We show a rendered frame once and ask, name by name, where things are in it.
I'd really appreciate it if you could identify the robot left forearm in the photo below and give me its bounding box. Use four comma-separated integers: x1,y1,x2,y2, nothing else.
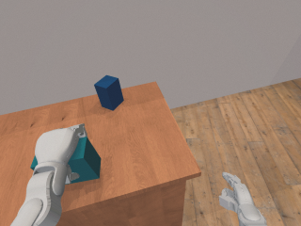
10,161,68,226

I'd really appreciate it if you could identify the left robot hand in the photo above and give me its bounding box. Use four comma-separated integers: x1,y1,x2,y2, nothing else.
35,123,88,184

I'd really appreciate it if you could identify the table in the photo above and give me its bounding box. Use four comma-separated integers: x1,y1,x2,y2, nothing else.
0,81,201,226

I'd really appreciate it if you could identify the sponge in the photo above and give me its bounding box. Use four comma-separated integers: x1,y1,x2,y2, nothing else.
30,137,102,185

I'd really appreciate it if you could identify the right robot hand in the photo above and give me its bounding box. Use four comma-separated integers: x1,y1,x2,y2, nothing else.
218,172,255,214

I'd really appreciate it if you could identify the robot right forearm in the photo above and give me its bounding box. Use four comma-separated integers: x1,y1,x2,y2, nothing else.
237,203,267,226

